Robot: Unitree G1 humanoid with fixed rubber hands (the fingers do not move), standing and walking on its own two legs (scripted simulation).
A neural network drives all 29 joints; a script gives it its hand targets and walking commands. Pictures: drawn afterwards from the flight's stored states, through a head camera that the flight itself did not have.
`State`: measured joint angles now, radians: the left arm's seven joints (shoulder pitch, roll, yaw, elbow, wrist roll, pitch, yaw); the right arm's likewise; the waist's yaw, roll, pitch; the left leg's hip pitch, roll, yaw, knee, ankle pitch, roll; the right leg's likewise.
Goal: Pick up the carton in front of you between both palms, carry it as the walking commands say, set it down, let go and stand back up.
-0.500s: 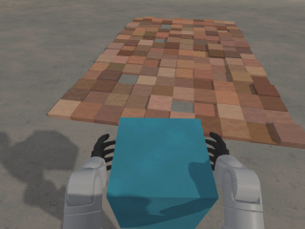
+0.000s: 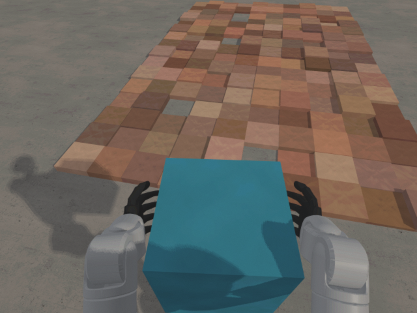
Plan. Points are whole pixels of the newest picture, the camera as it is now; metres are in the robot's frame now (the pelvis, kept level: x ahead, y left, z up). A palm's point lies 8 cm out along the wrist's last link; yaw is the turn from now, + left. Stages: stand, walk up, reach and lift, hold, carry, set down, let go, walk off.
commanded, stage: carry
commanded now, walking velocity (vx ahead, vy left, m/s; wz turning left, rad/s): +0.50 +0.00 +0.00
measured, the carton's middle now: (219, 241) +0.27 +0.01 +0.01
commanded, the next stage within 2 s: none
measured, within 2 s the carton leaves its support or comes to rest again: neither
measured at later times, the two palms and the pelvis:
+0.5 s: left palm (166, 92) +0.64 +0.17 +0.11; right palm (279, 97) +0.62 -0.13 +0.11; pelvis +0.34 +0.04 +0.00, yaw -4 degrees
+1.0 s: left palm (195, 23) +1.07 +0.13 +0.14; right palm (274, 21) +1.09 -0.17 +0.14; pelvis +0.66 -0.02 -0.01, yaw -2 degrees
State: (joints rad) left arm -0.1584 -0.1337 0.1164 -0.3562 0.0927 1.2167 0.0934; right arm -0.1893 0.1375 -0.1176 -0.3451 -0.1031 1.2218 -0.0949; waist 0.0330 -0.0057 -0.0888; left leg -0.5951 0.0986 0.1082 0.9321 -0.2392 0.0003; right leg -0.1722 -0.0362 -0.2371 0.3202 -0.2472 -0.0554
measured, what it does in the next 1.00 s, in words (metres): walks ahead: left foot, then right foot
